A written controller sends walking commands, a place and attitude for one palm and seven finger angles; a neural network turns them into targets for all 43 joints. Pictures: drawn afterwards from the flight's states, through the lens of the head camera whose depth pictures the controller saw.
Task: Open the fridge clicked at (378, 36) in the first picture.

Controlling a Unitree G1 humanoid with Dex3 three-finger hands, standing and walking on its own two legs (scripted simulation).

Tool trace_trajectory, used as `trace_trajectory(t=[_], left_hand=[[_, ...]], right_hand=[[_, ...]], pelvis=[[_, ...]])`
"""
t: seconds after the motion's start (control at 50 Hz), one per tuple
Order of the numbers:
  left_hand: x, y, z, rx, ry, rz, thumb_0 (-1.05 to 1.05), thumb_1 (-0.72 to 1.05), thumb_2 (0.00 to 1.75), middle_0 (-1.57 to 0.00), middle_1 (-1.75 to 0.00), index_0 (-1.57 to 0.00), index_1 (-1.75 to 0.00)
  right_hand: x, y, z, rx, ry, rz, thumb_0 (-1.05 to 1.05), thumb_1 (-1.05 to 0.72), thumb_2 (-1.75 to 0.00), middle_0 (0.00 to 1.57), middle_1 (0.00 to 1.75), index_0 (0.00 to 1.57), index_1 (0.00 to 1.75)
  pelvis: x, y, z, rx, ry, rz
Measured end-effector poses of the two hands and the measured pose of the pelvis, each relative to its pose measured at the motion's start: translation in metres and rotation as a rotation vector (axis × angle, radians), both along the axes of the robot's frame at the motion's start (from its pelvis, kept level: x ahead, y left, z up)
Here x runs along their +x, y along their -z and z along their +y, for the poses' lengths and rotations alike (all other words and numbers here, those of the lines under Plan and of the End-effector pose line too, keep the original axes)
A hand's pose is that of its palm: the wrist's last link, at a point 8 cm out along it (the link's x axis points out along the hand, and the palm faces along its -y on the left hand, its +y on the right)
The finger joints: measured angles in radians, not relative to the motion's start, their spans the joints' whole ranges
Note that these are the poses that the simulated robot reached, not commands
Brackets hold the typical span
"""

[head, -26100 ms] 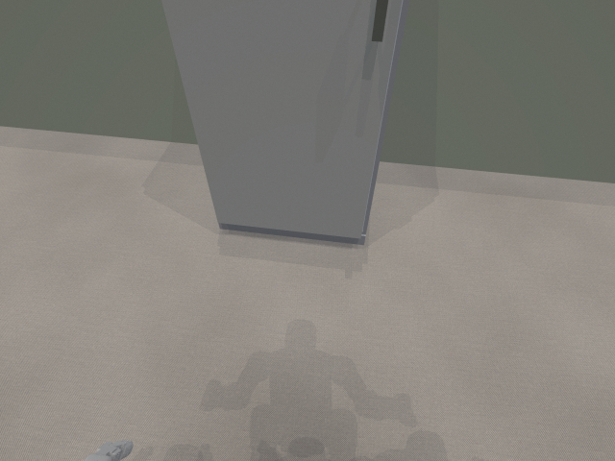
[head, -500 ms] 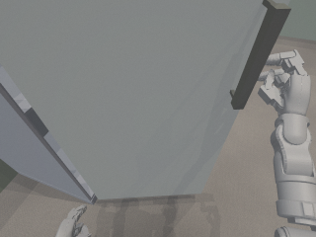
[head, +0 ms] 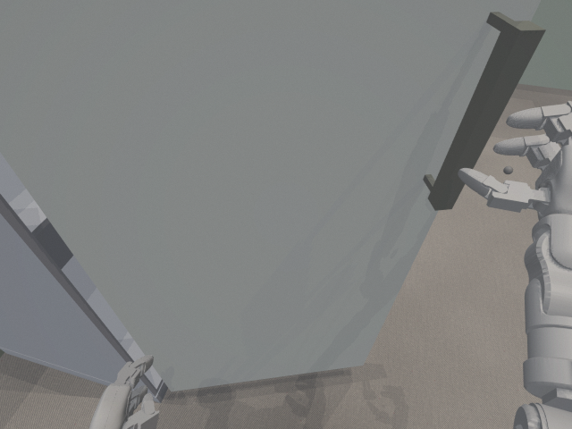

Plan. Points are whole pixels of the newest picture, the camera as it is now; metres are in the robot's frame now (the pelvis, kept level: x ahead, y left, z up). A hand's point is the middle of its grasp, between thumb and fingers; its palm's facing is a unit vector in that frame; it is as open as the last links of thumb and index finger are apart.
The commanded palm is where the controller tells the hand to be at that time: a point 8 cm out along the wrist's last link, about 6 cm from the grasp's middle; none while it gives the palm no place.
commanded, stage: loosen the grip on the handle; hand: right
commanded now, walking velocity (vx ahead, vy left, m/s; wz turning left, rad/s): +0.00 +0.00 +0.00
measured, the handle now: (464, 123) +0.42 -0.20 +0.25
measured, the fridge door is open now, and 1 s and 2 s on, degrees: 67 67 67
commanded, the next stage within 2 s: slip the hand off the handle in 0.22 s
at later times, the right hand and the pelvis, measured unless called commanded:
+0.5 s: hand (560, 169) +0.37 -0.31 +0.22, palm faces +0.32 +0.94 -0.14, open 14.6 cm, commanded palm +0.32 -0.35 +0.22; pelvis +0.02 +0.00 +0.00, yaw +1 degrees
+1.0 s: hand out of the picture +0.36 -0.35 +0.23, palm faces +0.29 +0.94 -0.16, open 14.7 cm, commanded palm +0.30 -0.38 +0.22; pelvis +0.01 -0.03 +0.00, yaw +1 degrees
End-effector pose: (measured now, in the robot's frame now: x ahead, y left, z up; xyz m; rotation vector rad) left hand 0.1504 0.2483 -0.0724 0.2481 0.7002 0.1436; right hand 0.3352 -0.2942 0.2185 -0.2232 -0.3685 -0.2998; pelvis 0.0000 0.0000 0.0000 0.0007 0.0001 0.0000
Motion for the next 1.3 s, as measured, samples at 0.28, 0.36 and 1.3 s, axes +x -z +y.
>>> trace_trajectory(t=[0.28,0.36,1.3], left_hand=[[0.006,0.018,0.015,-0.033,-0.071,0.066,0.01,0.90,0.89,-0.20,-0.30,-0.20,-0.30],[0.008,0.021,0.016,-0.020,-0.078,0.089,0.01,0.90,0.89,-0.20,-0.30,-0.20,-0.30],[0.011,-0.003,-0.041,0.007,-0.033,-0.044,0.02,0.90,0.89,-0.20,-0.30,-0.20,-0.30]], right_hand=[[0.003,-0.004,-0.015,0.016,-0.029,0.015,-0.01,0.51,-0.22,0.29,1.20,0.29,1.20],[-0.003,-0.003,-0.022,0.014,-0.036,0.027,-0.01,0.54,-0.21,0.27,1.18,0.27,1.18],[-0.072,-0.005,-0.090,-0.002,-0.019,0.000,-0.01,0.55,-0.20,0.26,1.16,0.25,1.15]], pelvis=[[0.025,0.001,0.011,-0.014,-0.031,0.048],[0.027,0.002,0.009,-0.016,-0.029,0.054],[0.007,0.000,-0.030,0.023,-0.021,0.014]])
